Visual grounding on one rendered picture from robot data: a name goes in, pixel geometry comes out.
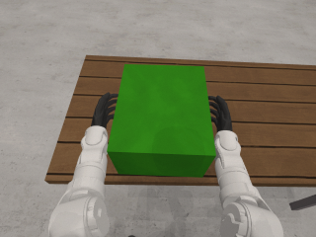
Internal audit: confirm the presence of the table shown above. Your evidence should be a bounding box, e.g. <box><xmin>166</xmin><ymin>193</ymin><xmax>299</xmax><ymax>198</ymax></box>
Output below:
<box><xmin>44</xmin><ymin>55</ymin><xmax>316</xmax><ymax>210</ymax></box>

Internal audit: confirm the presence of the right robot upper arm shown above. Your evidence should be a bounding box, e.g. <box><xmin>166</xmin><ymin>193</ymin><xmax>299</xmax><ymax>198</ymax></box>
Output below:
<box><xmin>219</xmin><ymin>201</ymin><xmax>283</xmax><ymax>237</ymax></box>

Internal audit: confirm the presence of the robot left hand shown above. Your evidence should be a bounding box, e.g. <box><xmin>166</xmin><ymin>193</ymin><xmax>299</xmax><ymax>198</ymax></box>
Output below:
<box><xmin>91</xmin><ymin>92</ymin><xmax>119</xmax><ymax>129</ymax></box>

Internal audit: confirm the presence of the robot left forearm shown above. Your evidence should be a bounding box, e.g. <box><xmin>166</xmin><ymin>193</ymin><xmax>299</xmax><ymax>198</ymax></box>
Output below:
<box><xmin>48</xmin><ymin>125</ymin><xmax>109</xmax><ymax>237</ymax></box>

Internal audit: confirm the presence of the robot right forearm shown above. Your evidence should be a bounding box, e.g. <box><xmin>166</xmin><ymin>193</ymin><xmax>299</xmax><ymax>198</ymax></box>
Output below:
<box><xmin>214</xmin><ymin>130</ymin><xmax>284</xmax><ymax>237</ymax></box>

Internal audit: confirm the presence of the robot right hand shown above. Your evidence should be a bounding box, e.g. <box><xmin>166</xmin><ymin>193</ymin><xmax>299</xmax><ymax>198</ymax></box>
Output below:
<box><xmin>208</xmin><ymin>95</ymin><xmax>233</xmax><ymax>132</ymax></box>

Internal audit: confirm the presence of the left robot upper arm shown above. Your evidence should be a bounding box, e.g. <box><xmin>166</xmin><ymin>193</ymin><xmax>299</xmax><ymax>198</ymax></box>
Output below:
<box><xmin>49</xmin><ymin>196</ymin><xmax>110</xmax><ymax>237</ymax></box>

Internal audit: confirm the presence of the carton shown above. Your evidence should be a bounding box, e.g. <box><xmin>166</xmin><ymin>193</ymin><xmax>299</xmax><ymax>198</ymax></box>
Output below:
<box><xmin>107</xmin><ymin>64</ymin><xmax>216</xmax><ymax>178</ymax></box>

